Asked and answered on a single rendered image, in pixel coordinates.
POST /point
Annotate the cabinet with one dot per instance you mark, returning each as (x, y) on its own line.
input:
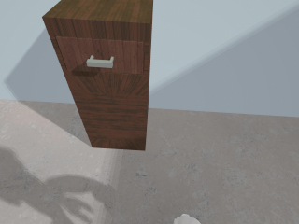
(113, 106)

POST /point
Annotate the drawer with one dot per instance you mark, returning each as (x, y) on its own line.
(129, 55)

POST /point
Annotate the handle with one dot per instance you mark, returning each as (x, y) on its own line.
(100, 63)

